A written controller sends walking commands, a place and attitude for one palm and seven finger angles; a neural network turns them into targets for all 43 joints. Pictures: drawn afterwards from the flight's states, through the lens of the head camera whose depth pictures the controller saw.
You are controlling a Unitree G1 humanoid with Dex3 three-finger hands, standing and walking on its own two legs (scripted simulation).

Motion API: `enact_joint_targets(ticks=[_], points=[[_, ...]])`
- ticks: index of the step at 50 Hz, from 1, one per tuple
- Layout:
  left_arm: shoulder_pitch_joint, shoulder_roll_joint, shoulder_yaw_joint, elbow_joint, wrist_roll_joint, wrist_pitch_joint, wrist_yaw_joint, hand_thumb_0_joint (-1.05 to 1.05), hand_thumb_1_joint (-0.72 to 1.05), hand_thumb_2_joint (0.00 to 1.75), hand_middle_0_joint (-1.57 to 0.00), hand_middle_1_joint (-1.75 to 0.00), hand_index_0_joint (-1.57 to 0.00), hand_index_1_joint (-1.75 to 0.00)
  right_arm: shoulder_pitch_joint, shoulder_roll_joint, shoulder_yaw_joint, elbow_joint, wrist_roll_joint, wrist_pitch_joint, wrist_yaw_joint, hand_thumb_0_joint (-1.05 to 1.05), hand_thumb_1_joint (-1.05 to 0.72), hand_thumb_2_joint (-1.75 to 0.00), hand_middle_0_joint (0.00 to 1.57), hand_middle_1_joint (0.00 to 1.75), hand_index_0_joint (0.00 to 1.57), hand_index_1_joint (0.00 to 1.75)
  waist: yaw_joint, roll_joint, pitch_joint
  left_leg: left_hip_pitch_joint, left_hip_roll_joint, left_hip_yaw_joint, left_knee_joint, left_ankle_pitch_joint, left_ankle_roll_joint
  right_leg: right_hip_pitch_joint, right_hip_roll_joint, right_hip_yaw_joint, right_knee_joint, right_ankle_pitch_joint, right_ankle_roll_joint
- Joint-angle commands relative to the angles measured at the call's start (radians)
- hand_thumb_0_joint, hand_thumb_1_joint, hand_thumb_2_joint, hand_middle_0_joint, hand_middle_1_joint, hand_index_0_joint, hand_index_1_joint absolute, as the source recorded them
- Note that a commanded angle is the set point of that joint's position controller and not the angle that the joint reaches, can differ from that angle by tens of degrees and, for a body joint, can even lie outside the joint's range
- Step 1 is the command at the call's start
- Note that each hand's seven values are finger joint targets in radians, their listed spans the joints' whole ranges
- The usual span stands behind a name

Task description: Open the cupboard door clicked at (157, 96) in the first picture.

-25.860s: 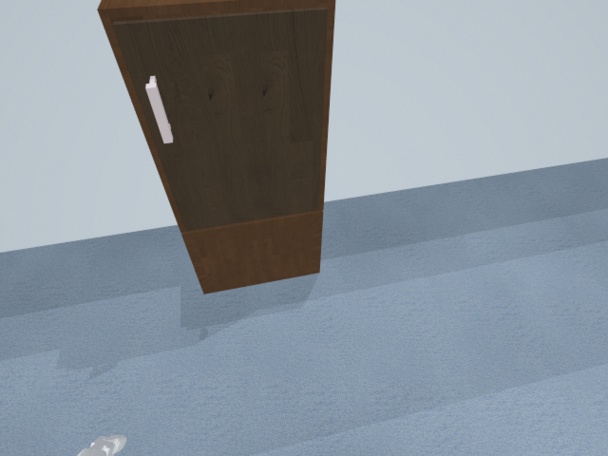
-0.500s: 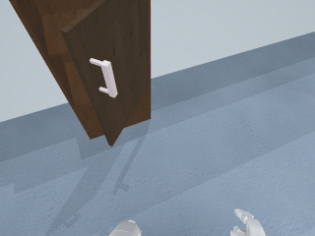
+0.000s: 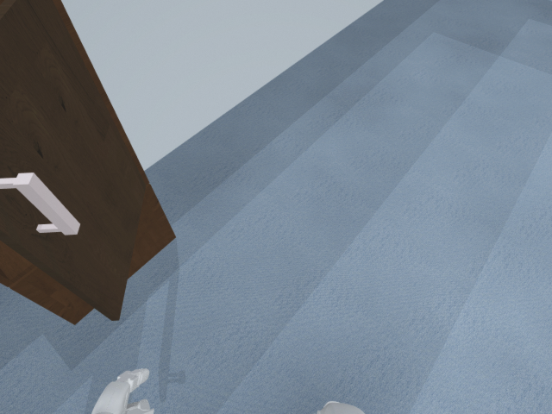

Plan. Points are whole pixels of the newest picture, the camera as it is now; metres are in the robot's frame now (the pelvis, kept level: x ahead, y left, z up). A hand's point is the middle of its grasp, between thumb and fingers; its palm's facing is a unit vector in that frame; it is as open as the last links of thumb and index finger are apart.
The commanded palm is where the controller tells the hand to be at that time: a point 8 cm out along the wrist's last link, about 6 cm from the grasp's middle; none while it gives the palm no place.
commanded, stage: walk to a spot facing it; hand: left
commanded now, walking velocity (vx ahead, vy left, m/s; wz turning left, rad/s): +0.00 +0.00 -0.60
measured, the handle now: (37, 207) +0.39 +0.37 +0.05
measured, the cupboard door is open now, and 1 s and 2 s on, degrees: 44 44 44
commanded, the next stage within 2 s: turn to face it in 1.88 s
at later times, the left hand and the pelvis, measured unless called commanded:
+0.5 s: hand out of the picture +0.11 +0.17 -0.15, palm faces -0.13 -0.97 -0.20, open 7.4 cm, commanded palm none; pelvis +0.07 -0.02 +0.01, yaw -14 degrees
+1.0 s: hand (272, 233) +0.47 +0.02 -0.16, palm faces -0.58 -0.79 -0.19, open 7.4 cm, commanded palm none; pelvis +0.25 -0.06 +0.00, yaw -34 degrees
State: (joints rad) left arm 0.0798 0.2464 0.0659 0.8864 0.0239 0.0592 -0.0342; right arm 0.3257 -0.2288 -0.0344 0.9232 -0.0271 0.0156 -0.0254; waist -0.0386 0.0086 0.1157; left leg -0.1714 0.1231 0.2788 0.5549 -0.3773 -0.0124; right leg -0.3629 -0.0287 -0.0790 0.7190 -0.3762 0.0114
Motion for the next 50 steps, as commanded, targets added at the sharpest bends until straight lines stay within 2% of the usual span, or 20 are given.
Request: enact_joint_targets(ticks=[1, 2, 3, 5, 7, 16, 21, 24, 26, 27, 28, 29, 30, 31, 34, 37, 40, 45, 48, 50], points=[[0.225, 0.188, 0.045, -0.018, 0.009, -0.051, 0.024, 0.0, 0.9, 0.9, -0.2, -0.3, -0.2, -0.3, -0.015, -0.134, -0.043, -0.092, 0.024, -0.018, 0.003, 0.0, -0.9, -0.9, 0.2, 0.3, 0.2, 0.3, 0.128, -0.158, -0.264, -0.207, 0.098, -0.038, 0.323, 0.35, -0.022, 0.467, -0.193, 0.253, -0.324, 0.499, -0.114], [0.28, 0.276, 0.066, -0.003, -0.002, -0.056, 0.039, 0.0, 0.9, 0.9, -0.2, -0.3, -0.2, -0.3, -0.069, -0.089, -0.028, -0.14, 0.021, -0.007, 0.003, 0.0, -0.9, -0.9, 0.2, 0.3, 0.2, 0.3, 0.147, -0.322, -0.265, -0.407, -0.046, -0.098, 0.576, -0.278, -0.066, 0.488, -0.4, 0.531, -0.324, 0.902, -0.236], [0.262, 0.252, 0.057, 0.0, -0.013, -0.051, 0.053, 0.0, 0.9, 0.9, -0.2, -0.3, -0.2, -0.3, -0.075, -0.117, -0.03, -0.122, 0.019, 0.011, -0.006, 0.0, -0.9, -0.9, 0.2, 0.3, 0.2, 0.3, 0.134, -0.24, -0.237, -0.428, -0.02, -0.263, 0.642, -0.266, -0.052, 0.433, -0.383, 0.465, -0.327, 0.776, -0.269], [0.114, 0.175, 0.044, -0.044, -0.011, -0.039, 0.061, 0.0, 0.9, 0.9, -0.2, -0.3, -0.2, -0.3, -0.1, -0.099, -0.041, -0.094, 0.017, 0.027, 0.001, 0.0, -0.9, -0.9, 0.2, 0.3, 0.2, 0.3, 0.079, -0.196, -0.106, -0.437, 0.003, -0.28, 0.664, -0.105, -0.056, 0.25, -0.255, 0.395, -0.392, 0.414, -0.209], [0.059, 0.145, 0.036, -0.064, -0.011, -0.047, 0.058, 0.0, 0.9, 0.9, -0.2, -0.3, -0.2, -0.3, -0.064, -0.09, -0.042, -0.071, 0.008, 0.031, 0.011, 0.0, -0.9, -0.9, 0.2, 0.3, 0.2, 0.3, 0.036, -0.156, -0.113, -0.386, -0.006, -0.277, 0.632, -0.003, -0.069, 0.193, -0.188, 0.325, -0.412, 0.331, -0.169], [0.205, 0.134, 0.05, -0.02, -0.007, -0.089, 0.03, 0.0, 0.9, 0.9, -0.2, -0.3, -0.2, -0.3, -0.188, -0.092, -0.055, -0.108, 0.0, -0.005, 0.022, 0.0, -0.9, -0.9, 0.2, 0.3, 0.2, 0.3, 0.08, -0.151, -0.085, -0.478, -0.033, -0.283, 0.451, 0.051, -0.08, 0.267, -0.165, 0.455, -0.49, 0.031, -0.211], [0.253, 0.136, 0.057, -0.002, -0.002, -0.098, 0.026, 0.0, 0.9, 0.9, -0.2, -0.3, -0.2, -0.3, -0.269, -0.073, -0.051, -0.145, 0.005, -0.033, 0.028, 0.0, -0.9, -0.9, 0.2, 0.3, 0.2, 0.3, 0.102, -0.145, -0.068, -0.442, -0.07, -0.281, 0.297, 0.018, -0.065, 0.264, -0.167, 0.522, -0.48, 0.034, -0.236], [0.24, 0.148, 0.061, -0.001, 0.001, -0.097, 0.025, 0.0, 0.9, 0.9, -0.2, -0.3, -0.2, -0.3, -0.251, -0.066, -0.046, -0.153, 0.012, -0.052, 0.027, 0.0, -0.9, -0.9, 0.2, 0.3, 0.2, 0.3, 0.086, -0.154, -0.083, -0.323, -0.104, -0.272, 0.163, -0.007, -0.048, 0.226, -0.16, 0.535, -0.44, 0.089, -0.236], [0.196, 0.143, 0.062, -0.006, -0.004, -0.097, 0.024, 0.0, 0.9, 0.9, -0.2, -0.3, -0.2, -0.3, -0.169, -0.075, -0.047, -0.13, 0.014, -0.065, 0.02, 0.0, -0.9, -0.9, 0.2, 0.3, 0.2, 0.3, 0.035, -0.124, -0.096, -0.105, -0.125, -0.259, 0.007, 0.076, -0.042, 0.099, -0.121, 0.501, -0.374, 0.1, -0.201], [0.166, 0.123, 0.059, -0.01, -0.006, -0.098, 0.024, 0.0, 0.9, 0.9, -0.2, -0.3, -0.2, -0.3, -0.08, -0.092, -0.051, -0.098, 0.015, -0.072, 0.011, 0.0, -0.9, -0.9, 0.2, 0.3, 0.2, 0.3, -0.01, -0.072, -0.134, 0.093, -0.114, -0.259, -0.1, 0.11, -0.036, -0.016, -0.072, 0.456, -0.292, 0.095, -0.162], [0.17, 0.067, 0.047, -0.021, -0.013, -0.099, 0.017, 0.0, 0.9, 0.9, -0.2, -0.3, -0.2, -0.3, 0.047, -0.17, -0.064, -0.061, 0.007, -0.082, -0.006, 0.0, -0.9, -0.9, 0.2, 0.3, 0.2, 0.3, -0.065, 0.099, -0.199, 0.329, 0.031, -0.417, -0.189, -0.028, 0.001, -0.186, 0.035, 0.357, -0.101, 0.045, -0.118], [0.196, 0.016, 0.035, -0.035, -0.022, -0.102, 0.007, 0.0, 0.9, 0.9, -0.2, -0.3, -0.2, -0.3, 0.169, -0.277, -0.085, -0.051, -0.014, -0.084, -0.01, 0.0, -0.9, -0.9, 0.2, 0.3, 0.2, 0.3, -0.096, 0.371, -0.279, 0.453, 0.349, -0.794, -0.303, -0.173, 0.105, -0.367, 0.139, 0.159, 0.263, -0.223, -0.051], [0.144, 0.065, 0.039, -0.038, -0.005, -0.106, 0.006, 0.0, 0.9, 0.9, -0.2, -0.3, -0.2, -0.3, 0.17, -0.265, -0.074, -0.058, -0.01, -0.073, -0.013, 0.0, -0.9, -0.9, 0.2, 0.3, 0.2, 0.3, -0.102, 0.221, -0.206, 0.339, 0.406, -0.854, -0.361, -0.193, 0.157, -0.394, 0.063, 0.178, 0.423, -0.186, -0.046], [0.144, 0.061, 0.046, -0.037, 0.005, -0.108, -0.005, 0.0, 0.9, 0.9, -0.2, -0.3, -0.2, -0.3, 0.099, -0.225, -0.062, -0.086, -0.012, -0.071, -0.009, 0.0, -0.9, -0.9, 0.2, 0.3, 0.2, 0.3, -0.054, 0.123, -0.115, 0.24, 0.358, -0.755, -0.364, -0.102, 0.164, -0.41, 0.013, 0.163, 0.487, -0.104, -0.037], [0.163, 0.037, 0.044, 0.013, 0.016, -0.085, -0.019, 0.0, 0.9, 0.9, -0.2, -0.3, -0.2, -0.3, 0.016, -0.091, -0.02, -0.084, -0.004, -0.085, -0.009, 0.0, -0.9, -0.9, 0.2, 0.3, 0.2, 0.3, 0.023, 0.145, -0.017, 0.098, 0.205, -0.422, -0.322, 0.284, 0.034, -0.378, -0.032, 0.124, 0.582, 0.093, -0.015], [0.174, -0.018, 0.026, 0.018, 0.008, -0.071, -0.017, 0.0, 0.9, 0.9, -0.2, -0.3, -0.2, -0.3, 0.104, -0.067, -0.007, -0.034, 0.002, -0.101, -0.019, 0.0, -0.9, -0.9, 0.2, 0.3, 0.2, 0.3, 0.03, 0.144, -0.089, 0.19, 0.143, -0.219, -0.229, 0.773, -0.044, -0.389, 0.0, 0.069, 0.616, 0.134, -0.016], [0.118, -0.032, 0.018, -0.004, 0.007, -0.056, -0.023, 0.0, 0.9, 0.9, -0.2, -0.3, -0.2, -0.3, 0.131, -0.066, -0.004, -0.012, 0.003, -0.101, -0.016, 0.0, -0.9, -0.9, 0.2, 0.3, 0.2, 0.3, 0.036, 0.133, -0.083, 0.193, 0.15, -0.166, -0.256, 0.716, 0.016, -0.427, -0.013, 0.048, 0.547, 0.182, -0.015], [-0.057, -0.051, -0.002, -0.051, 0.005, -0.059, -0.033, 0.0, 0.9, 0.9, -0.2, -0.3, -0.2, -0.3, 0.203, -0.046, 0.005, 0.032, -0.004, -0.096, -0.017, 0.0, -0.9, -0.9, 0.2, 0.3, 0.2, 0.3, 0.003, 0.146, 0.013, 0.203, 0.151, -0.098, -0.293, 0.754, 0.039, -0.401, -0.014, -0.036, 0.237, 0.251, -0.033], [-0.072, -0.036, -0.004, -0.053, 0.0, -0.067, -0.026, 0.0, 0.9, 0.9, -0.2, -0.3, -0.2, -0.3, 0.231, -0.079, -0.001, 0.059, -0.006, -0.089, -0.018, 0.0, -0.9, -0.9, 0.2, 0.3, 0.2, 0.3, 0.013, 0.117, -0.012, 0.213, 0.186, -0.064, -0.225, 1.042, 0.057, -0.225, 0.037, -0.091, 0.052, 0.176, -0.08], [0.03, -0.012, 0.006, -0.029, -0.001, -0.071, -0.015, 0.0, 0.9, 0.9, -0.2, -0.3, -0.2, -0.3, 0.196, -0.118, -0.01, 0.06, -0.002, -0.088, -0.019, 0.0, -0.9, -0.9, 0.2, 0.3, 0.2, 0.3, 0.072, 0.14, -0.07, 0.231, 0.215, -0.051, -0.108, 1.256, 0.062, -0.082, 0.074, -0.096, 0.025, 0.119, -0.122]])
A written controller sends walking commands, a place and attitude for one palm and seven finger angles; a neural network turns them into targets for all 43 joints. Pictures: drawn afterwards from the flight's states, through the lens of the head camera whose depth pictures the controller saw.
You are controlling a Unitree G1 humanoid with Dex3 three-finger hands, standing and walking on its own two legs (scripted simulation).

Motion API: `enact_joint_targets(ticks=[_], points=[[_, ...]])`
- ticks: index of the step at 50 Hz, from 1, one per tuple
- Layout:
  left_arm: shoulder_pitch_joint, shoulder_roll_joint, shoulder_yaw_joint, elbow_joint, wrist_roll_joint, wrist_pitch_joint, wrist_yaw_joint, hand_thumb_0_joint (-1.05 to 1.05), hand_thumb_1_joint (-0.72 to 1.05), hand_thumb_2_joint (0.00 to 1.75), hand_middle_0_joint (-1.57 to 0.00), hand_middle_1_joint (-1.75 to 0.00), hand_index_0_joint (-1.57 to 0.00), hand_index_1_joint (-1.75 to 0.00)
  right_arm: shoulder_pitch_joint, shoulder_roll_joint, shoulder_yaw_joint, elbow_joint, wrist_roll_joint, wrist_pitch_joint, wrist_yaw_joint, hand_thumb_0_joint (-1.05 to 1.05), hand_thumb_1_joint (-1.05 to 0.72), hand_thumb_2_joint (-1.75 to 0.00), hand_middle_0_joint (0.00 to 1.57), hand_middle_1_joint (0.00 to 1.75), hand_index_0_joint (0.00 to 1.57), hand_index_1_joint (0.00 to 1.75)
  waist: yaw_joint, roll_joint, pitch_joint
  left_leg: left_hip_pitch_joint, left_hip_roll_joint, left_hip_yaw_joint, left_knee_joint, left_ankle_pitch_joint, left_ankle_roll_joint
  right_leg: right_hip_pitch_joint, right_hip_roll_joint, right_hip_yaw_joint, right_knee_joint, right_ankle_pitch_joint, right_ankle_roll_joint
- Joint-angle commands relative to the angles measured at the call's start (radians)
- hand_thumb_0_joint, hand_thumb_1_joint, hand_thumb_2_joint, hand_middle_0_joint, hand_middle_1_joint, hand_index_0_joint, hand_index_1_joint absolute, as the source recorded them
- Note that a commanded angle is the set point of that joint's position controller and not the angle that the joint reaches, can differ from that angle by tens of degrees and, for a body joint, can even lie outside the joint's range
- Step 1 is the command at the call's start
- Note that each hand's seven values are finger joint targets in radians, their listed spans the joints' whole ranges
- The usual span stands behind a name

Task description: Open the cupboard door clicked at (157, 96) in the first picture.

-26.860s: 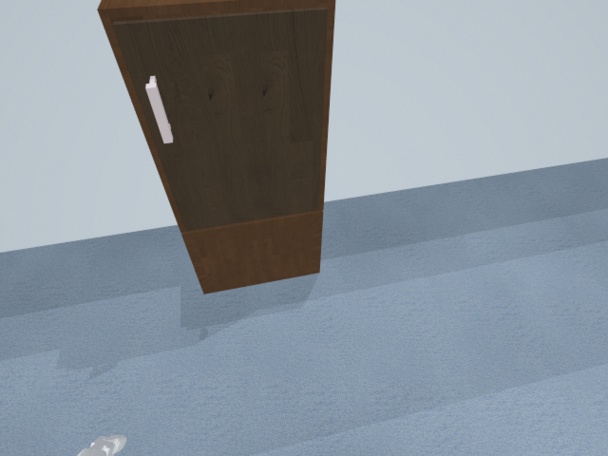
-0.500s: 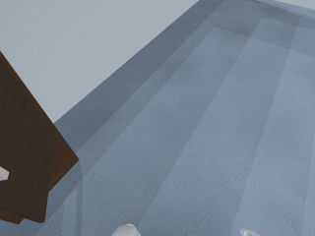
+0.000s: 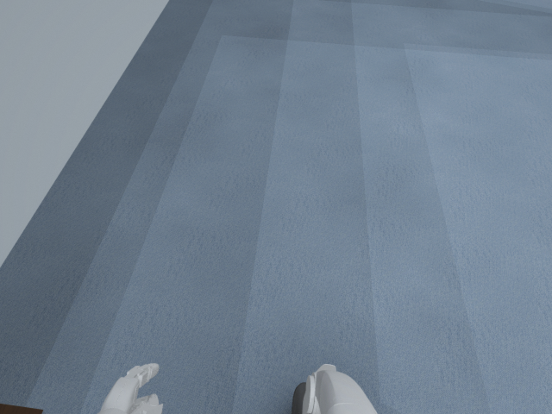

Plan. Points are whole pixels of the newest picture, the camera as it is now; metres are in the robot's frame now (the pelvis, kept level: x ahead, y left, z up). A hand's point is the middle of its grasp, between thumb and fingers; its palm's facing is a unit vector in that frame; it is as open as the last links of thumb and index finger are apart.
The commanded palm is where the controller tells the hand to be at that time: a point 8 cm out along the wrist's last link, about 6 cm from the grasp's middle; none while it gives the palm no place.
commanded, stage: walk to a spot facing it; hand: left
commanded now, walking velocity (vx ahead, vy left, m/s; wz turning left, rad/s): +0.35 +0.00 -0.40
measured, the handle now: out of the picture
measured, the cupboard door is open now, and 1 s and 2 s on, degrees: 44 44 44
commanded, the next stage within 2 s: turn to face it in 0.88 s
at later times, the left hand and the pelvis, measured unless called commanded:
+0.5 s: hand (217, 355) +0.22 +0.10 -0.15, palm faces -0.05 -0.97 -0.26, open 7.3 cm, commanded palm none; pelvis +0.25 -0.08 +0.01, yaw -9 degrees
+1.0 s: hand (270, 170) +0.66 +0.02 -0.16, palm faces -0.21 -0.95 -0.24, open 7.3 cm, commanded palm none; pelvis +0.54 -0.16 +0.00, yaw -12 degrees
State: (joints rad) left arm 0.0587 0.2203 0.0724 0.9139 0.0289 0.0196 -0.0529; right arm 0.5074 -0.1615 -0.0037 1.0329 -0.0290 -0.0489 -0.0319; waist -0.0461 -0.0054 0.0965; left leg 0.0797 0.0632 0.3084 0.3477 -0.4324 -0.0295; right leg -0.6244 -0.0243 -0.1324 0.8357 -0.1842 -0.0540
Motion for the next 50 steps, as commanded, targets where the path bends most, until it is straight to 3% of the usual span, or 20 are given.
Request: enact_joint_targets(ticks=[1, 3, 4, 5, 6, 9, 12, 16, 20, 25, 28, 30, 31, 32, 33, 35, 37, 42, 46, 50], points=[[0.137, 0.03, 0.006, -0.034, -0.006, -0.037, 0.01, 0.0, 0.9, 0.9, -0.2, -0.3, -0.2, -0.3, -0.013, -0.203, -0.043, -0.055, 0.002, -0.022, -0.01, 0.0, -0.9, -0.9, 0.2, 0.3, 0.2, 0.3, 0.122, 0.152, -0.099, -0.032, 0.272, -0.069, 0.193, 1.35, 0.075, 0.285, 0.088, -0.047, -0.119, -0.088, -0.074], [0.411, 0.126, 0.035, 0.045, 0.002, -0.053, 0.025, 0.0, 0.9, 0.9, -0.2, -0.3, -0.2, -0.3, -0.088, -0.197, -0.045, -0.079, 0.022, -0.023, 0.005, 0.0, -0.9, -0.9, 0.2, 0.3, 0.2, 0.3, 0.258, 0.075, -0.235, -0.288, 0.188, -0.035, 0.616, 0.998, 0.031, 0.735, -0.005, 0.078, -0.273, -0.007, -0.142], [0.469, 0.228, 0.058, 0.057, -0.004, -0.06, 0.039, 0.0, 0.9, 0.9, -0.2, -0.3, -0.2, -0.3, -0.043, -0.105, -0.033, -0.099, 0.039, -0.025, 0.01, 0.0, -0.9, -0.9, 0.2, 0.3, 0.2, 0.3, 0.242, -0.2, -0.333, -0.644, -0.009, -0.07, 0.986, -0.078, -0.02, 0.98, -0.326, 0.634, -0.384, 0.05, -0.27], [0.427, 0.27, 0.06, 0.045, -0.025, -0.055, 0.054, 0.0, 0.9, 0.9, -0.2, -0.3, -0.2, -0.3, -0.116, -0.129, -0.042, -0.122, 0.033, -0.017, 0.013, 0.0, -0.9, -0.9, 0.2, 0.3, 0.2, 0.3, 0.218, -0.189, -0.293, -0.767, -0.02, -0.243, 1.15, -0.146, 0.006, 0.913, -0.393, 0.789, -0.527, 0.031, -0.291], [0.329, 0.217, 0.05, 0.027, -0.03, -0.055, 0.062, 0.0, 0.9, 0.9, -0.2, -0.3, -0.2, -0.3, -0.149, -0.127, -0.056, -0.121, 0.026, -0.013, 0.017, 0.0, -0.9, -0.9, 0.2, 0.3, 0.2, 0.3, 0.163, -0.078, -0.135, -0.8, 0.042, -0.309, 1.133, 0.004, 0.016, 0.77, -0.359, 0.636, -0.566, -0.023, -0.212], [0.173, 0.088, 0.004, 0.006, -0.027, -0.08, 0.063, 0.0, 0.9, 0.9, -0.2, -0.3, -0.2, -0.3, -0.104, -0.067, -0.049, -0.059, 0.014, 0.02, 0.015, 0.0, -0.9, -0.9, 0.2, 0.3, 0.2, 0.3, 0.026, -0.013, 0.0, -0.622, 0.094, -0.318, 0.958, 0.165, 0.002, 0.366, -0.216, 0.372, -0.625, 0.128, 0.037], [0.218, 0.063, -0.004, 0.047, -0.021, -0.102, 0.059, 0.0, 0.9, 0.9, -0.2, -0.3, -0.2, -0.3, -0.049, -0.047, -0.049, -0.028, 0.009, 0.039, 0.019, 0.0, -0.9, -0.9, 0.2, 0.3, 0.2, 0.3, -0.005, -0.055, -0.044, -0.606, 0.075, -0.297, 0.838, 0.204, -0.008, 0.398, -0.135, 0.268, -0.619, 0.313, -0.009], [0.333, 0.03, -0.001, 0.09, -0.031, -0.116, 0.065, 0.0, 0.9, 0.9, -0.2, -0.3, -0.2, -0.3, -0.147, -0.051, -0.051, -0.057, 0.018, 0.035, 0.015, 0.0, -0.9, -0.9, 0.2, 0.3, 0.2, 0.3, 0.031, -0.104, -0.109, -0.717, 0.046, -0.268, 0.752, 0.262, -0.008, 0.611, -0.096, 0.217, -0.561, 0.723, 0.185], [0.406, 0.028, -0.011, 0.125, -0.023, -0.117, 0.075, 0.0, 0.9, 0.9, -0.2, -0.3, -0.2, -0.3, -0.322, -0.061, -0.051, -0.1, 0.022, 0.028, 0.028, 0.0, -0.9, -0.9, 0.2, 0.3, 0.2, 0.3, 0.061, -0.123, -0.052, -0.796, 0.024, -0.24, 0.641, 0.271, -0.003, 0.698, -0.118, 0.231, -0.549, 0.808, 0.059], [0.529, 0.015, -0.024, 0.181, -0.018, -0.117, 0.099, 0.0, 0.9, 0.9, -0.2, -0.3, -0.2, -0.3, -0.456, -0.054, -0.041, -0.12, 0.028, 0.024, 0.035, 0.0, -0.9, -0.9, 0.2, 0.3, 0.2, 0.3, 0.085, -0.142, 0.015, -0.807, -0.046, -0.181, 0.537, 0.251, 0.03, 0.757, -0.119, 0.243, -0.535, 1.033, 0.206], [0.474, 0.059, -0.017, 0.179, -0.014, -0.12, 0.104, 0.0, 0.9, 0.9, -0.2, -0.3, -0.2, -0.3, -0.396, -0.064, -0.044, -0.094, 0.027, 0.012, 0.029, 0.0, -0.9, -0.9, 0.2, 0.3, 0.2, 0.3, 0.028, -0.125, -0.026, -0.585, -0.121, -0.109, 0.37, 0.18, 0.075, 0.74, -0.137, 0.221, -0.439, 1.23, 0.079], [0.453, 0.075, -0.013, 0.186, -0.016, -0.124, 0.099, 0.0, 0.9, 0.9, -0.2, -0.3, -0.2, -0.3, -0.251, -0.083, -0.054, -0.039, 0.02, 0.005, 0.015, 0.0, -0.9, -0.9, 0.2, 0.3, 0.2, 0.3, -0.045, -0.093, -0.082, -0.378, -0.15, -0.122, 0.281, 0.2, 0.12, 0.664, -0.13, 0.215, -0.269, 1.238, 0.079], [0.414, 0.077, -0.013, 0.176, -0.021, -0.125, 0.095, 0.0, 0.9, 0.9, -0.2, -0.3, -0.2, -0.3, -0.112, -0.112, -0.064, 0.001, 0.014, 0.002, 0.005, 0.0, -0.9, -0.9, 0.2, 0.3, 0.2, 0.3, -0.12, -0.049, -0.133, -0.143, -0.106, -0.184, 0.208, 0.28, 0.161, 0.5, -0.118, 0.201, -0.072, 1.096, 0.1], [0.413, 0.037, -0.014, 0.163, -0.036, -0.124, 0.086, 0.0, 0.9, 0.9, -0.2, -0.3, -0.2, -0.3, 0.03, -0.183, -0.085, 0.029, -0.008, -0.003, 0.0, 0.0, -0.9, -0.9, 0.2, 0.3, 0.2, 0.3, -0.169, 0.103, -0.232, 0.086, 0.142, -0.512, 0.144, 0.317, 0.271, 0.275, -0.024, 0.153, 0.29, 0.583, 0.109], [0.432, 0.001, -0.028, 0.133, -0.045, -0.128, 0.08, 0.0, 0.9, 0.9, -0.2, -0.3, -0.2, -0.3, 0.057, -0.231, -0.087, 0.023, -0.004, -0.005, -0.005, 0.0, -0.9, -0.9, 0.2, 0.3, 0.2, 0.3, -0.118, 0.247, -0.314, 0.19, 0.39, -0.875, 0.032, 0.466, 0.395, 0.068, 0.098, 0.158, 0.633, -0.303, 0.091], [0.331, 0.0, -0.01, 0.102, -0.012, -0.115, 0.075, 0.0, 0.9, 0.9, -0.2, -0.3, -0.2, -0.3, -0.066, -0.185, -0.076, -0.005, 0.008, -0.008, -0.001, 0.0, -0.9, -0.9, 0.2, 0.3, 0.2, 0.3, -0.047, 0.02, -0.043, -0.067, 0.34, -0.783, -0.038, 0.398, 0.359, -0.067, 0.019, 0.207, 0.688, -0.234, 0.044], [0.331, -0.03, -0.014, 0.119, 0.004, -0.084, 0.053, 0.0, 0.9, 0.9, -0.2, -0.3, -0.2, -0.3, -0.13, -0.062, -0.042, 0.0, 0.005, -0.033, -0.01, 0.0, -0.9, -0.9, 0.2, 0.3, 0.2, 0.3, 0.03, 0.064, 0.018, -0.234, 0.249, -0.549, -0.102, 0.365, 0.243, -0.044, -0.039, 0.204, 0.625, -0.119, 0.063], [0.271, -0.083, -0.029, 0.085, 0.003, -0.055, 0.031, 0.0, 0.9, 0.9, -0.2, -0.3, -0.2, -0.3, -0.105, -0.086, -0.037, 0.026, 0.017, -0.055, 0.002, 0.0, -0.9, -0.9, 0.2, 0.3, 0.2, 0.3, 0.082, 0.061, 0.05, -0.331, 0.133, -0.273, -0.153, 0.608, 0.185, 0.025, -0.078, 0.089, 0.23, -0.01, 0.099], [0.136, -0.061, -0.031, 0.063, -0.013, -0.064, 0.027, 0.0, 0.9, 0.9, -0.2, -0.3, -0.2, -0.3, -0.015, -0.101, -0.034, 0.062, 0.019, -0.041, 0.004, 0.0, -0.9, -0.9, 0.2, 0.3, 0.2, 0.3, 0.03, 0.13, 0.052, -0.306, 0.11, -0.234, -0.128, 0.728, 0.157, 0.185, -0.03, 0.0, -0.107, 0.133, 0.077], [0.188, -0.003, -0.025, 0.068, -0.01, -0.078, 0.038, 0.0, 0.9, 0.9, -0.2, -0.3, -0.2, -0.3, 0.002, -0.13, -0.039, 0.082, 0.016, -0.025, 0.001, 0.0, -0.9, -0.9, 0.2, 0.3, 0.2, 0.3, 0.075, 0.119, -0.021, -0.184, 0.151, -0.256, 0.049, 0.967, 0.145, 0.311, 0.011, -0.008, -0.202, 0.094, 0.031]])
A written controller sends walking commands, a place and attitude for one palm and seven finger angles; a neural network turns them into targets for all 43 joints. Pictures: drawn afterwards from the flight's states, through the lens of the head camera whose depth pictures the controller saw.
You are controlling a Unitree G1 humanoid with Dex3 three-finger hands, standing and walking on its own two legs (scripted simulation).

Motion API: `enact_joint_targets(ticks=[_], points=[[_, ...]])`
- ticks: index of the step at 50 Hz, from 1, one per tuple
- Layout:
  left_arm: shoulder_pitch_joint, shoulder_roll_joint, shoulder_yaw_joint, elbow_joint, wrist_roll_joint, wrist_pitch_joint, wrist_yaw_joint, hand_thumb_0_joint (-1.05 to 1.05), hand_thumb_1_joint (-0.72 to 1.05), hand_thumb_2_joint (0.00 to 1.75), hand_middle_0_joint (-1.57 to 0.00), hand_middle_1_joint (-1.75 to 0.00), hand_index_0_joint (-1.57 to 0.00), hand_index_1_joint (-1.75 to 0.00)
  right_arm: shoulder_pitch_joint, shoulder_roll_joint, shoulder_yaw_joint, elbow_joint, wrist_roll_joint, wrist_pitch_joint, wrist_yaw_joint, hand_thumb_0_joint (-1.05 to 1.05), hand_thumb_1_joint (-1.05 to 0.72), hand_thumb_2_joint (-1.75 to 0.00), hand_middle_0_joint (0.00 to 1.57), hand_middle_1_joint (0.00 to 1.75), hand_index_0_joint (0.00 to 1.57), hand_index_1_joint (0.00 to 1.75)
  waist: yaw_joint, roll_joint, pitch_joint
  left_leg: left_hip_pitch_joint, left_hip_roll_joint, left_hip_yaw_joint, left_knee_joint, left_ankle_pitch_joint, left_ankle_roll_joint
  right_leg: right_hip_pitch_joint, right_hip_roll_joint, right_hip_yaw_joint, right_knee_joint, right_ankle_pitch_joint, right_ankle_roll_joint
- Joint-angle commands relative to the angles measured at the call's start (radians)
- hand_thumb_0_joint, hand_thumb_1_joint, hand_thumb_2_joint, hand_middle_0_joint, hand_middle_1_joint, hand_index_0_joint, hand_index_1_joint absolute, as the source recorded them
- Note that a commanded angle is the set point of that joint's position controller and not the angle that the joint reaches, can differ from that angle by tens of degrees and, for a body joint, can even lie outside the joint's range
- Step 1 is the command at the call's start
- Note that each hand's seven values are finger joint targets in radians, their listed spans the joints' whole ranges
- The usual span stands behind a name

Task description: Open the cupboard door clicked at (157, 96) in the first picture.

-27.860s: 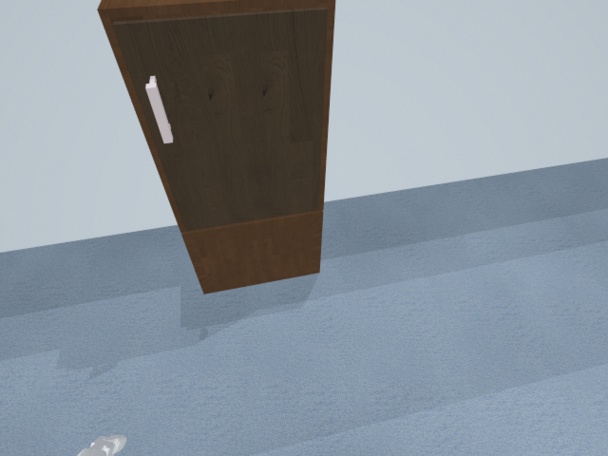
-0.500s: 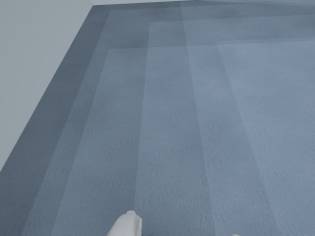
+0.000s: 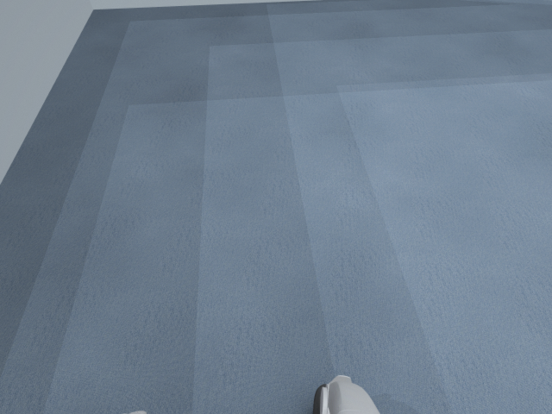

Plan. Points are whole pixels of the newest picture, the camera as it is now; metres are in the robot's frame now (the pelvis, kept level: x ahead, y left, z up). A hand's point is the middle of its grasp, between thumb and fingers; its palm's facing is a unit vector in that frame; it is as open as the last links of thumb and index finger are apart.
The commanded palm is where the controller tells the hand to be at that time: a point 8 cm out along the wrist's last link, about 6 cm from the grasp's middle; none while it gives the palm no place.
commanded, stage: turn to face it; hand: left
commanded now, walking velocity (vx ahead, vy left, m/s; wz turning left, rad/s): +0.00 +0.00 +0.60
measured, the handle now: out of the picture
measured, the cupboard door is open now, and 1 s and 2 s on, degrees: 44 44 44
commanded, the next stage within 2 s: none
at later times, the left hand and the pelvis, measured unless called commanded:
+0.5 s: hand (174, 377) +0.20 +0.19 -0.18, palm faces +0.29 -0.94 -0.18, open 7.2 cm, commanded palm none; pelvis +0.16 -0.01 -0.01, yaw +16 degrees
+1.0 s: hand (175, 392) +0.17 +0.18 -0.15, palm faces +0.50 -0.81 -0.31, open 7.4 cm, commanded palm none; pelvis +0.20 -0.06 +0.00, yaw +32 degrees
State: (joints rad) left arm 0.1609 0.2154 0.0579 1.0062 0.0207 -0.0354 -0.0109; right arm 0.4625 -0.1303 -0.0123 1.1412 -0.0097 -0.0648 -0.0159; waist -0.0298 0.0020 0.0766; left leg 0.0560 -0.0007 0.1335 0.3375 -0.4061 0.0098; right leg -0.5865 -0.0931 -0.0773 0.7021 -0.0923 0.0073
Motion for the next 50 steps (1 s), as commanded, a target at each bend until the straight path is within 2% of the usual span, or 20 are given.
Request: enact_joint_targets(ticks=[1, 2, 3, 4, 8, 11, 21, 23, 24, 25, 26, 27, 29, 33, 41, 46, 47, 48, 49, 50], points=[[0.183, 0.027, -0.005, 0.004, 0.001, -0.031, 0.002, 0.0, 0.9, 0.9, -0.2, -0.3, -0.2, -0.3, 0.038, -0.161, -0.031, -0.027, 0.0, -0.007, -0.015, 0.0, -0.9, -0.9, 0.2, 0.3, 0.2, 0.3, 0.106, 0.089, -0.064, -0.171, 0.203, -0.087, 0.187, 0.965, 0.087, 0.404, 0.089, -0.063, -0.123, 0.047, -0.036], [0.313, 0.084, 0.013, 0.038, 0.006, -0.044, 0.013, 0.0, 0.9, 0.9, -0.2, -0.3, -0.2, -0.3, 0.02, -0.157, -0.033, -0.039, 0.007, -0.008, -0.011, 0.0, -0.9, -0.9, 0.2, 0.3, 0.2, 0.3, 0.164, 0.021, -0.144, -0.304, 0.162, -0.079, 0.378, 0.831, 0.058, 0.631, 0.021, 0.016, -0.133, 0.24, -0.056], [0.424, 0.194, 0.042, 0.062, 0.013, -0.053, 0.026, 0.0, 0.9, 0.9, -0.2, -0.3, -0.2, -0.3, 0.09, -0.106, -0.033, -0.049, 0.02, -0.01, -0.005, 0.0, -0.9, -0.9, 0.2, 0.3, 0.2, 0.3, 0.182, -0.223, -0.325, -0.503, 0.004, -0.028, 0.71, 0.237, 0.013, 0.896, -0.282, 0.344, -0.154, 0.576, -0.154], [0.421, 0.235, 0.04, 0.065, -0.005, -0.049, 0.028, 0.0, 0.9, 0.9, -0.2, -0.3, -0.2, -0.3, 0.119, -0.103, -0.031, -0.053, 0.028, -0.003, -0.015, 0.0, -0.9, -0.9, 0.2, 0.3, 0.2, 0.3, 0.151, -0.298, -0.43, -0.523, -0.022, -0.113, 1.001, -0.232, 0.002, 0.898, -0.459, 0.469, -0.229, 0.742, -0.237], [0.128, 0.088, 0.002, -0.025, -0.012, -0.025, 0.046, 0.0, 0.9, 0.9, -0.2, -0.3, -0.2, -0.3, -0.071, -0.062, -0.033, -0.088, 0.013, 0.047, -0.003, 0.0, -0.9, -0.9, 0.2, 0.3, 0.2, 0.3, 0.047, -0.099, -0.134, -0.594, 0.113, -0.17, 1.021, -0.016, -0.022, 0.466, -0.313, 0.107, -0.309, 0.568, -0.12], [0.061, 0.061, -0.008, -0.05, -0.006, -0.028, 0.042, 0.0, 0.9, 0.9, -0.2, -0.3, -0.2, -0.3, -0.045, -0.038, -0.031, -0.084, -0.001, 0.09, 0.008, 0.0, -0.9, -0.9, 0.2, 0.3, 0.2, 0.3, -0.01, -0.132, -0.096, -0.542, 0.112, -0.12, 0.904, 0.043, -0.051, 0.325, -0.261, -0.029, -0.369, 0.474, -0.079], [0.035, 0.142, 0.037, -0.095, 0.007, 0.004, 0.037, 0.0, 0.9, 0.9, -0.2, -0.3, -0.2, -0.3, -0.279, -0.105, -0.047, -0.235, -0.008, 0.095, 0.039, 0.0, -0.9, -0.9, 0.2, 0.3, 0.2, 0.3, 0.018, -0.153, -0.043, -0.525, 0.086, -0.005, 0.462, 0.059, -0.051, 0.409, -0.304, -0.126, -0.263, 0.321, -0.085], [0.026, 0.161, 0.044, -0.104, 0.005, 0.012, 0.034, 0.0, 0.9, 0.9, -0.2, -0.3, -0.2, -0.3, -0.21, -0.154, -0.062, -0.242, -0.013, 0.089, 0.04, 0.0, -0.9, -0.9, 0.2, 0.3, 0.2, 0.3, -0.025, -0.092, -0.088, -0.371, 0.054, 0.001, 0.301, 0.148, -0.035, 0.388, -0.289, -0.154, -0.102, 0.261, -0.045], [0.023, 0.153, 0.042, -0.117, -0.002, 0.019, 0.03, 0.0, 0.9, 0.9, -0.2, -0.3, -0.2, -0.3, -0.137, -0.207, -0.075, -0.231, -0.018, 0.083, 0.04, 0.0, -0.9, -0.9, 0.2, 0.3, 0.2, 0.3, -0.065, 0.037, -0.143, -0.223, 0.072, -0.06, 0.189, 0.34, -0.011, 0.305, -0.24, -0.182, 0.072, 0.132, 0.001], [0.025, 0.085, 0.031, -0.154, -0.015, 0.027, 0.021, 0.0, 0.9, 0.9, -0.2, -0.3, -0.2, -0.3, -0.084, -0.33, -0.103, -0.236, -0.026, 0.073, 0.032, 0.0, -0.9, -0.9, 0.2, 0.3, 0.2, 0.3, -0.081, 0.371, -0.173, -0.116, 0.354, -0.479, 0.077, 0.717, 0.135, 0.053, -0.06, -0.185, 0.341, -0.496, 0.095], [-0.037, 0.089, 0.019, -0.199, -0.004, 0.041, 0.027, 0.0, 0.9, 0.9, -0.2, -0.3, -0.2, -0.3, -0.061, -0.378, -0.107, -0.234, -0.016, 0.078, 0.018, 0.0, -0.9, -0.9, 0.2, 0.3, 0.2, 0.3, -0.091, 0.329, -0.22, -0.113, 0.465, -0.641, 0.033, 0.815, 0.236, -0.019, 0.004, -0.013, 0.505, -0.642, 0.092], [-0.071, 0.103, 0.018, -0.22, 0.0, 0.046, 0.028, 0.0, 0.9, 0.9, -0.2, -0.3, -0.2, -0.3, -0.103, -0.37, -0.106, -0.247, -0.014, 0.079, 0.013, 0.0, -0.9, -0.9, 0.2, 0.3, 0.2, 0.3, -0.068, 0.185, -0.171, -0.196, 0.454, -0.573, 0.012, 0.581, 0.241, -0.014, -0.026, 0.054, 0.543, -0.566, 0.078], [-0.043, 0.094, 0.033, -0.177, 0.009, 0.05, 0.027, 0.0, 0.9, 0.9, -0.2, -0.3, -0.2, -0.3, -0.228, -0.319, -0.096, -0.289, -0.015, 0.074, -0.002, 0.0, -0.9, -0.9, 0.2, 0.3, 0.2, 0.3, -0.016, 0.222, -0.158, -0.256, 0.338, -0.51, -0.015, 0.375, 0.168, -0.062, -0.02, 0.09, 0.596, -0.405, 0.097], [0.039, 0.095, 0.034, -0.138, 0.005, 0.058, 0.017, 0.0, 0.9, 0.9, -0.2, -0.3, -0.2, -0.3, -0.281, -0.286, -0.086, -0.315, -0.011, 0.06, -0.002, 0.0, -0.9, -0.9, 0.2, 0.3, 0.2, 0.3, 0.025, 0.096, -0.194, -0.261, 0.238, -0.359, -0.002, 0.357, 0.136, 0.008, -0.001, 0.091, 0.508, -0.278, 0.109], [-0.019, 0.081, 0.02, -0.181, -0.005, 0.06, 0.026, 0.0, 0.9, 0.9, -0.2, -0.3, -0.2, -0.3, -0.242, -0.302, -0.107, -0.29, -0.017, 0.079, 0.009, 0.0, -0.9, -0.9, 0.2, 0.3, 0.2, 0.3, -0.009, 0.134, -0.178, -0.257, 0.227, -0.456, 0.007, 0.322, 0.163, 0.105, 0.055, 0.074, 0.172, -0.356, 0.102], [0.126, 0.106, 0.031, -0.146, -0.012, 0.05, 0.034, 0.0, 0.9, 0.9, -0.2, -0.3, -0.2, -0.3, -0.324, -0.289, -0.117, -0.311, -0.009, 0.099, 0.014, 0.0, -0.9, -0.9, 0.2, 0.3, 0.2, 0.3, 0.057, 0.138, -0.175, -0.453, 0.144, -0.483, 0.057, 0.202, 0.102, 0.429, 0.099, 0.042, -0.198, -0.209, 0.069], [0.178, 0.163, 0.042, -0.141, -0.003, 0.041, 0.039, 0.0, 0.9, 0.9, -0.2, -0.3, -0.2, -0.3, -0.334, -0.251, -0.114, -0.322, -0.001, 0.102, 0.02, 0.0, -0.9, -0.9, 0.2, 0.3, 0.2, 0.3, 0.084, 0.008, -0.188, -0.581, 0.063, -0.412, 0.182, 0.096, 0.046, 0.562, -0.009, 0.145, -0.367, -0.247, 0.033], [0.175, 0.262, 0.062, -0.149, 0.015, 0.034, 0.048, 0.0, 0.9, 0.9, -0.2, -0.3, -0.2, -0.3, -0.33, -0.171, -0.103, -0.34, 0.005, 0.101, 0.024, 0.0, -0.9, -0.9, 0.2, 0.3, 0.2, 0.3, 0.093, -0.317, -0.152, -0.775, -0.092, -0.192, 0.471, -0.109, -0.05, 0.608, -0.315, 0.474, -0.499, -0.336, -0.081], [0.1, 0.262, 0.044, -0.172, 0.007, 0.039, 0.053, 0.0, 0.9, 0.9, -0.2, -0.3, -0.2, -0.3, -0.359, -0.221, -0.108, -0.338, -0.009, 0.098, 0.028, 0.0, -0.9, -0.9, 0.2, 0.3, 0.2, 0.3, 0.077, -0.286, -0.086, -0.747, -0.047, -0.191, 0.715, -0.185, -0.044, 0.427, -0.42, 0.479, -0.493, -0.202, -0.127], [0.015, 0.188, 0.03, -0.189, 0.004, 0.031, 0.055, 0.0, 0.9, 0.9, -0.2, -0.3, -0.2, -0.3, -0.315, -0.237, -0.11, -0.307, -0.014, 0.108, 0.034, 0.0, -0.9, -0.9, 0.2, 0.3, 0.2, 0.3, 0.023, -0.23, -0.055, -0.713, -0.007, -0.236, 0.833, -0.097, -0.038, 0.352, -0.34, 0.361, -0.473, -0.175, -0.121]])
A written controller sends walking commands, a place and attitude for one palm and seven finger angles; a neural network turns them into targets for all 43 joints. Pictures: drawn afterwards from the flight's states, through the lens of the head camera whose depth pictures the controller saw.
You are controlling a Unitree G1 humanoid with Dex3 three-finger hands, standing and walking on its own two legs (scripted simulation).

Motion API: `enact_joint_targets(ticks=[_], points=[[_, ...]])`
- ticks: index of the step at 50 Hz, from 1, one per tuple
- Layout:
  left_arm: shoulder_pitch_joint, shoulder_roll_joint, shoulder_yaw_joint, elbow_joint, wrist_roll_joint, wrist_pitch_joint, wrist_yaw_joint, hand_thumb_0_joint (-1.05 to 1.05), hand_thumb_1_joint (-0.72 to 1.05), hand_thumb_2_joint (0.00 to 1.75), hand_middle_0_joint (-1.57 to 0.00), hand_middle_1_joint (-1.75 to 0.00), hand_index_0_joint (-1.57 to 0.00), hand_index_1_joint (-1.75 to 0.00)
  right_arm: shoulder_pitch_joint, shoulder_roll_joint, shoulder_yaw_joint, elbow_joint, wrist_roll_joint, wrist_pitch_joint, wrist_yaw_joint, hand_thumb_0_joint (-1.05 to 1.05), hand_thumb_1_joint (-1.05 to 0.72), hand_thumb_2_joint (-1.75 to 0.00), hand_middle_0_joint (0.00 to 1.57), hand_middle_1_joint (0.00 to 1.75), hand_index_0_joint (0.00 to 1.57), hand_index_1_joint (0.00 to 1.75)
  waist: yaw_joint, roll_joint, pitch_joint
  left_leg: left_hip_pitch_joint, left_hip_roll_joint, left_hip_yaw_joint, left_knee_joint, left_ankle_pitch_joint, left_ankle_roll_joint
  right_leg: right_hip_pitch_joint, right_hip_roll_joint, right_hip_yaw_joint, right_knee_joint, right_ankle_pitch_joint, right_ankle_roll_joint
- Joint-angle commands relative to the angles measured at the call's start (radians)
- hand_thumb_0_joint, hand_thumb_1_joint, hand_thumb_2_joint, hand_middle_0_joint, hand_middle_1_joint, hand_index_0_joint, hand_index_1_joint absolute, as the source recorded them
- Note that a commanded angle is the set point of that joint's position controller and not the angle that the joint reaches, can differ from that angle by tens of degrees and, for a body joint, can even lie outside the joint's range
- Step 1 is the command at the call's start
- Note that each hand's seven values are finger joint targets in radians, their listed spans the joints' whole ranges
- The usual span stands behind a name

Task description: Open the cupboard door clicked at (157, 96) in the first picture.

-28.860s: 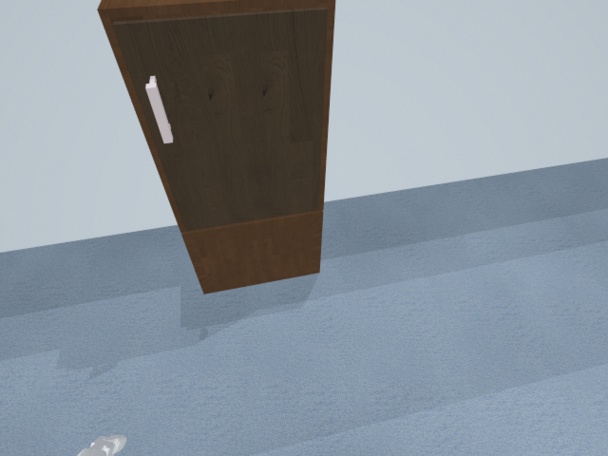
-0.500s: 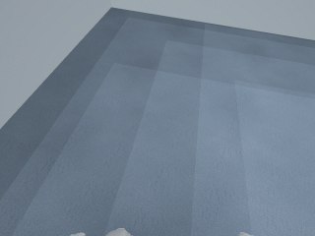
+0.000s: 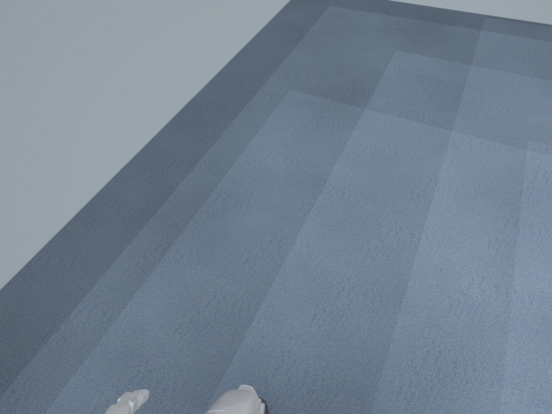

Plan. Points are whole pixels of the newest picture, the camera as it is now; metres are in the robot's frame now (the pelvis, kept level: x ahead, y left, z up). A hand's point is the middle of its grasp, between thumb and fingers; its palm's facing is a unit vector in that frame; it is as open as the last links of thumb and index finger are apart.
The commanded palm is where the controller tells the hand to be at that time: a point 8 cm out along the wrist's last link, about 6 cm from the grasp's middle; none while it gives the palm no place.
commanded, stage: turn to face it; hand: left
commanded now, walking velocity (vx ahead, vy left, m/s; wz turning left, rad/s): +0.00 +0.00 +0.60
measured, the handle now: out of the picture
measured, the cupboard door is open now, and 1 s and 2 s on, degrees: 44 44 44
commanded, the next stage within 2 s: none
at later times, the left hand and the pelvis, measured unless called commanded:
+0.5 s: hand out of the picture -0.07 +0.22 -0.18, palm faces +0.39 -0.88 -0.26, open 7.4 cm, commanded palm none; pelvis -0.01 +0.01 -0.01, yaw +21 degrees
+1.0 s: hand out of the picture +0.01 +0.19 -0.13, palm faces +0.56 -0.78 -0.30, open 7.4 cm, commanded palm none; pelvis +0.02 -0.04 +0.01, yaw +38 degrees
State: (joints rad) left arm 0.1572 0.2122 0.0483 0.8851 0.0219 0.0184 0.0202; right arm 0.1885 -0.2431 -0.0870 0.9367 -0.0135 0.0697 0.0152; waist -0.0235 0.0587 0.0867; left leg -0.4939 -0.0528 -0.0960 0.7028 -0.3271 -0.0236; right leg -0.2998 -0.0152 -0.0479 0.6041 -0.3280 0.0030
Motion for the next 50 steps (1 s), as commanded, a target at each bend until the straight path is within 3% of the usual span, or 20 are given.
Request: enact_joint_targets(ticks=[1, 4, 8, 14, 17, 20, 21, 22, 23, 24, 26, 28, 31, 38, 42, 43, 44, 45, 46, 50], points=[[-0.029, 0.158, 0.032, -0.077, -0.002, -0.026, 0.021, 0.0, 0.9, 0.9, -0.2, -0.3, -0.2, -0.3, -0.019, -0.1, -0.037, -0.07, -0.012, -0.015, 0.006, 0.0, -0.9, -0.9, 0.2, 0.3, 0.2, 0.3, -0.011, -0.274, -0.053, -0.148, 0.055, 0.019, 0.532, -0.111, -0.021, 0.052, -0.349, 0.26, -0.352, 0.129, -0.094], [0.007, 0.127, 0.022, -0.068, -0.006, -0.037, 0.017, 0.0, 0.9, 0.9, -0.2, -0.3, -0.2, -0.3, -0.012, -0.067, -0.021, -0.053, -0.005, -0.01, 0.014, 0.0, -0.9, -0.9, 0.2, 0.3, 0.2, 0.3, -0.012, -0.225, -0.074, -0.151, 0.07, 0.08, 0.529, -0.033, -0.051, 0.169, -0.273, 0.046, -0.245, 0.501, -0.056], [0.13, 0.151, 0.033, -0.035, -0.003, -0.038, 0.019, 0.0, 0.9, 0.9, -0.2, -0.3, -0.2, -0.3, -0.09, -0.057, -0.01, -0.064, -0.002, -0.006, 0.013, 0.0, -0.9, -0.9, 0.2, 0.3, 0.2, 0.3, 0.045, -0.218, -0.104, -0.14, 0.08, 0.123, 0.395, -0.068, -0.064, 0.31, -0.307, 0.005, -0.206, 0.652, -0.064], [0.179, 0.182, 0.045, -0.014, 0.007, -0.033, 0.016, 0.0, 0.9, 0.9, -0.2, -0.3, -0.2, -0.3, -0.16, -0.049, 0.006, -0.084, 0.001, -0.013, 0.014, 0.0, -0.9, -0.9, 0.2, 0.3, 0.2, 0.3, 0.074, -0.258, -0.099, -0.043, 0.086, 0.175, 0.172, -0.133, -0.044, 0.326, -0.359, -0.031, -0.16, 0.73, -0.091], [0.164, 0.202, 0.053, -0.008, 0.012, -0.029, 0.012, 0.0, 0.9, 0.9, -0.2, -0.3, -0.2, -0.3, -0.155, -0.05, 0.008, -0.094, 0.006, -0.021, 0.014, 0.0, -0.9, -0.9, 0.2, 0.3, 0.2, 0.3, 0.07, -0.293, -0.109, 0.05, 0.076, 0.206, 0.053, -0.135, -0.023, 0.289, -0.38, -0.058, -0.124, 0.697, -0.088], [0.124, 0.217, 0.061, -0.016, 0.002, -0.027, 0.002, 0.0, 0.9, 0.9, -0.2, -0.3, -0.2, -0.3, -0.069, -0.082, -0.001, -0.082, 0.0, -0.031, 0.012, 0.0, -0.9, -0.9, 0.2, 0.3, 0.2, 0.3, 0.008, -0.236, -0.142, 0.255, 0.049, 0.232, -0.157, 0.023, 0.004, 0.18, -0.359, -0.137, 0.007, 0.627, -0.03], [0.104, 0.204, 0.058, -0.025, -0.006, -0.023, -0.003, 0.0, 0.9, 0.9, -0.2, -0.3, -0.2, -0.3, 0.012, -0.135, -0.015, -0.062, -0.003, -0.039, 0.01, 0.0, -0.9, -0.9, 0.2, 0.3, 0.2, 0.3, -0.044, -0.127, -0.192, 0.442, 0.107, 0.157, -0.257, 0.196, 0.037, 0.049, -0.327, -0.17, 0.169, 0.492, 0.017], [0.063, 0.134, 0.042, -0.07, -0.012, -0.019, -0.013, 0.0, 0.9, 0.9, -0.2, -0.3, -0.2, -0.3, 0.078, -0.253, -0.047, -0.055, -0.01, -0.045, 0.004, 0.0, -0.9, -0.9, 0.2, 0.3, 0.2, 0.3, -0.086, 0.202, -0.216, 0.592, 0.38, -0.229, -0.31, 0.507, 0.165, -0.246, -0.163, -0.188, 0.413, -0.15, 0.095], [-0.013, 0.121, 0.03, -0.109, -0.005, -0.004, -0.005, 0.0, 0.9, 0.9, -0.2, -0.3, -0.2, -0.3, 0.127, -0.292, -0.052, -0.037, -0.003, -0.039, -0.008, 0.0, -0.9, -0.9, 0.2, 0.3, 0.2, 0.3, -0.099, 0.197, -0.215, 0.569, 0.488, -0.328, -0.313, 0.768, 0.269, -0.342, -0.116, -0.053, 0.535, -0.353, 0.098], [-0.018, 0.141, 0.033, -0.118, -0.001, 0.004, -0.002, 0.0, 0.9, 0.9, -0.2, -0.3, -0.2, -0.3, 0.105, -0.281, -0.042, -0.043, -0.005, -0.039, -0.013, 0.0, -0.9, -0.9, 0.2, 0.3, 0.2, 0.3, -0.075, 0.078, -0.187, 0.502, 0.486, -0.242, -0.318, 0.633, 0.28, -0.327, -0.138, 0.014, 0.564, -0.311, 0.084], [-0.011, 0.134, 0.044, -0.069, 0.002, 0.014, -0.002, 0.0, 0.9, 0.9, -0.2, -0.3, -0.2, -0.3, -0.024, -0.221, -0.031, -0.083, -0.008, -0.044, -0.029, 0.0, -0.9, -0.9, 0.2, 0.3, 0.2, 0.3, -0.024, 0.176, -0.12, 0.37, 0.36, -0.186, -0.352, 0.468, 0.218, -0.316, -0.127, 0.053, 0.583, -0.179, 0.096], [0.03, 0.134, 0.044, -0.04, 0.004, 0.017, -0.013, 0.0, 0.9, 0.9, -0.2, -0.3, -0.2, -0.3, -0.069, -0.19, -0.016, -0.1, -0.006, -0.052, -0.031, 0.0, -0.9, -0.9, 0.2, 0.3, 0.2, 0.3, 0.011, 0.098, -0.097, 0.335, 0.295, -0.116, -0.366, 0.445, 0.178, -0.292, -0.104, 0.052, 0.581, -0.078, 0.105], [0.043, 0.12, 0.039, -0.03, 0.001, 0.016, -0.011, 0.0, 0.9, 0.9, -0.2, -0.3, -0.2, -0.3, -0.035, -0.186, -0.015, -0.091, -0.004, -0.061, -0.03, 0.0, -0.9, -0.9, 0.2, 0.3, 0.2, 0.3, 0.019, 0.034, -0.119, 0.363, 0.274, -0.11, -0.357, 0.489, 0.178, -0.275, -0.086, 0.051, 0.523, -0.042, 0.117], [-0.04, 0.101, 0.031, -0.082, -0.007, 0.009, -0.007, 0.0, 0.9, 0.9, -0.2, -0.3, -0.2, -0.3, 0.001, -0.184, -0.027, -0.084, -0.012, -0.051, -0.025, 0.0, -0.9, -0.9, 0.2, 0.3, 0.2, 0.3, -0.004, 0.105, -0.127, 0.318, 0.255, -0.194, -0.331, 0.426, 0.191, -0.162, -0.032, 0.039, 0.258, -0.087, 0.109], [0.029, 0.103, 0.034, -0.075, -0.013, -0.007, -0.003, 0.0, 0.9, 0.9, -0.2, -0.3, -0.2, -0.3, -0.031, -0.183, -0.036, -0.094, -0.008, -0.046, -0.026, 0.0, -0.9, -0.9, 0.2, 0.3, 0.2, 0.3, 0.031, 0.114, -0.155, 0.239, 0.222, -0.245, -0.251, 0.477, 0.167, 0.036, 0.021, 0.018, 0.011, 0.006, 0.089], [0.078, 0.11, 0.039, -0.061, -0.014, -0.016, 0.001, 0.0, 0.9, 0.9, -0.2, -0.3, -0.2, -0.3, -0.045, -0.169, -0.037, -0.1, -0.002, -0.046, -0.026, 0.0, -0.9, -0.9, 0.2, 0.3, 0.2, 0.3, 0.059, 0.083, -0.185, 0.18, 0.191, -0.235, -0.202, 0.415, 0.136, 0.16, 0.003, 0.022, -0.139, 0.109, 0.085], [0.117, 0.167, 0.051, -0.054, -0.005, -0.029, 0.008, 0.0, 0.9, 0.9, -0.2, -0.3, -0.2, -0.3, -0.033, -0.123, -0.032, -0.104, 0.008, -0.049, -0.02, 0.0, -0.9, -0.9, 0.2, 0.3, 0.2, 0.3, 0.077, -0.066, -0.212, 0.043, 0.118, -0.169, -0.098, 0.22, 0.075, 0.331, -0.122, 0.129, -0.261, 0.174, 0.056], [0.137, 0.263, 0.068, -0.052, 0.008, -0.035, 0.017, 0.0, 0.9, 0.9, -0.2, -0.3, -0.2, -0.3, -0.017, -0.056, -0.022, -0.12, 0.013, -0.053, -0.016, 0.0, -0.9, -0.9, 0.2, 0.3, 0.2, 0.3, 0.086, -0.389, -0.221, -0.137, -0.04, 0.037, 0.164, -0.224, -0.013, 0.43, -0.417, 0.417, -0.301, 0.354, -0.056], [0.127, 0.257, 0.055, -0.054, 0.001, -0.03, 0.018, 0.0, 0.9, 0.9, -0.2, -0.3, -0.2, -0.3, -0.02, -0.11, -0.03, -0.112, 0.002, -0.044, -0.016, 0.0, -0.9, -0.9, 0.2, 0.3, 0.2, 0.3, 0.078, -0.318, -0.196, -0.116, 0.004, 0.023, 0.395, -0.324, -0.011, 0.287, -0.502, 0.404, -0.282, 0.437, -0.134], [-0.02, 0.127, 0.024, -0.088, -0.009, -0.031, 0.019, 0.0, 0.9, 0.9, -0.2, -0.3, -0.2, -0.3, 0.009, -0.08, -0.022, -0.045, -0.004, -0.012, 0.006, 0.0, -0.9, -0.9, 0.2, 0.3, 0.2, 0.3, -0.006, -0.249, -0.104, -0.108, 0.075, 0.056, 0.575, -0.071, -0.046, 0.195, -0.294, 0.076, -0.244, 0.524, -0.075]])
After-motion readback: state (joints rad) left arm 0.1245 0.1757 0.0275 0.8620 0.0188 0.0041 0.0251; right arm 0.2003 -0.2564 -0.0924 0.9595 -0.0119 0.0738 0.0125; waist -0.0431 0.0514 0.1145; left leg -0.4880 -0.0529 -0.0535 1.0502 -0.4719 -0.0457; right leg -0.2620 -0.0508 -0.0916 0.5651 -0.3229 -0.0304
